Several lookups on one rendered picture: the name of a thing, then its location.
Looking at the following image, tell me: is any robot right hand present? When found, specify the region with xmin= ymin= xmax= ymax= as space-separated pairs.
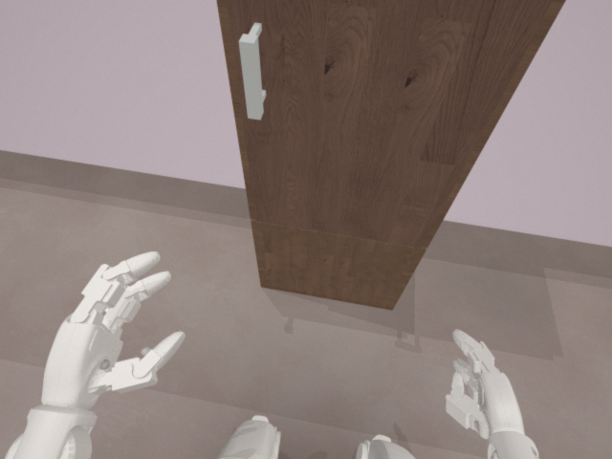
xmin=446 ymin=329 xmax=525 ymax=441

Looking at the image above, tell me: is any robot left hand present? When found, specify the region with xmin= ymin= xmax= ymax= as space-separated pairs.
xmin=41 ymin=251 xmax=186 ymax=410

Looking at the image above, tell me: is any left robot forearm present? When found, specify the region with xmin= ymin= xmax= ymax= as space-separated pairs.
xmin=5 ymin=404 xmax=98 ymax=459

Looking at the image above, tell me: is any robot left thigh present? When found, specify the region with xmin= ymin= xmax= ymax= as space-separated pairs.
xmin=217 ymin=420 xmax=281 ymax=459

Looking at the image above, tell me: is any handle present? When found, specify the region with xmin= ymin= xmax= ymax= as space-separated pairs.
xmin=239 ymin=22 xmax=266 ymax=120

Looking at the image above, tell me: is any right robot forearm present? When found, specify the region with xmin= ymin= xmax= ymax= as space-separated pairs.
xmin=486 ymin=431 xmax=539 ymax=459

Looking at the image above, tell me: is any cupboard door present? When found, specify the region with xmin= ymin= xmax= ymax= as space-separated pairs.
xmin=227 ymin=0 xmax=554 ymax=248

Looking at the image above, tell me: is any robot right thigh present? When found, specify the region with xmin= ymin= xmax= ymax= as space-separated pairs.
xmin=356 ymin=440 xmax=415 ymax=459

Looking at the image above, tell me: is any robot thigh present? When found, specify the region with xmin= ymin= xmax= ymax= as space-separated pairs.
xmin=217 ymin=420 xmax=281 ymax=459
xmin=356 ymin=440 xmax=415 ymax=459

